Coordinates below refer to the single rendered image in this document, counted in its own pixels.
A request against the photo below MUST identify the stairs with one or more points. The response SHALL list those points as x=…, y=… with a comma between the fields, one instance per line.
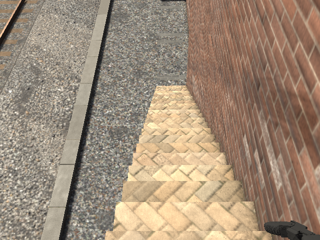
x=179, y=186

